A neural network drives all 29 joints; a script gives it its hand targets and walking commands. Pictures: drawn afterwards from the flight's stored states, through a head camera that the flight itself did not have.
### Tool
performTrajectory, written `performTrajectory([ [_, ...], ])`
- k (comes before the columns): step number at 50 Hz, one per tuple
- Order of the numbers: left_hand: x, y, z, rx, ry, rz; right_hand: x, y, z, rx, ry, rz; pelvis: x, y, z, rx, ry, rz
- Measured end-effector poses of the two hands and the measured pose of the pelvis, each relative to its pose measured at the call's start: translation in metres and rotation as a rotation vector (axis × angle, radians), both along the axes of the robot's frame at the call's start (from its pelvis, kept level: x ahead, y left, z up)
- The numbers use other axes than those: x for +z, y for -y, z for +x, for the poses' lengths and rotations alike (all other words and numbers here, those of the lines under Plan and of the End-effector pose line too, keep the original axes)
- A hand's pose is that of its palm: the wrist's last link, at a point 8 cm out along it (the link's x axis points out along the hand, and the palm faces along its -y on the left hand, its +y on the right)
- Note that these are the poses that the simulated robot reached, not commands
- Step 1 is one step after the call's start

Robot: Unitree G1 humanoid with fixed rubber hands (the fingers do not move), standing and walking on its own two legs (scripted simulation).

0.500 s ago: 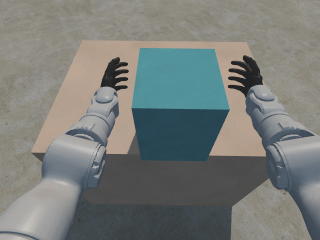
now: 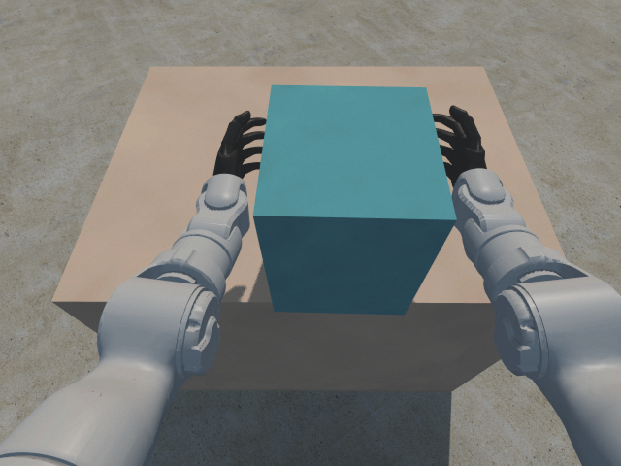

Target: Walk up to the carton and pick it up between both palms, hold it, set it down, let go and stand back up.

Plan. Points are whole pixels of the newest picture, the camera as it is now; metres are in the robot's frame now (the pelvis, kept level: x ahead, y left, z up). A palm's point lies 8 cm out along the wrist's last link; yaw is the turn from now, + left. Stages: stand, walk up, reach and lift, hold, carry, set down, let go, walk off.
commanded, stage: reach and lift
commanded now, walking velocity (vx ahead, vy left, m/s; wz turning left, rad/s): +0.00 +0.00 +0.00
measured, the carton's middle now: (343, 209) +0.46 -0.01 +0.03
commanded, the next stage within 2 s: none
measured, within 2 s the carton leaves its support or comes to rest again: neither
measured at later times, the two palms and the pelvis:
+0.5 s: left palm (233, 188) +0.45 +0.13 +0.09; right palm (466, 195) +0.44 -0.16 +0.09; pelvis +0.02 +0.01 +0.01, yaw +0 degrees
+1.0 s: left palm (236, 191) +0.45 +0.13 +0.09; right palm (472, 202) +0.43 -0.17 +0.09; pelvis +0.02 +0.01 +0.01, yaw +0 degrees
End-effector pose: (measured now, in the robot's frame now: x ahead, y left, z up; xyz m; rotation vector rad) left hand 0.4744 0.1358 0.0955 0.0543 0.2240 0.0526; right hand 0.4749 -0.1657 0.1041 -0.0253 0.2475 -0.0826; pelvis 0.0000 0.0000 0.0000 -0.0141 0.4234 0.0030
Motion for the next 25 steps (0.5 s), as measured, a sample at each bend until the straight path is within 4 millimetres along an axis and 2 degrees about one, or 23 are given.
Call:
performTrajectory([
  [6,-0.001,0.001,-0.001,0.015,0.014,-0.003,-0.003,-0.006,-0.004,-0.035,0.035,-0.01,0.008,-0.003,0.001,0.007,0.066,0.005],
  [14,-0.004,0.005,-0.015,0.015,0.007,-0.003,-0.01,-0.003,-0.028,-0.051,0.071,-0.049,0.015,-0.006,0.012,0.014,0.187,0.012],
  [25,-0.005,0.004,-0.021,0.015,0.0,-0.005,-0.009,-0.004,-0.034,-0.048,0.073,-0.055,0.014,-0.006,0.023,0.0,0.245,0.012],
])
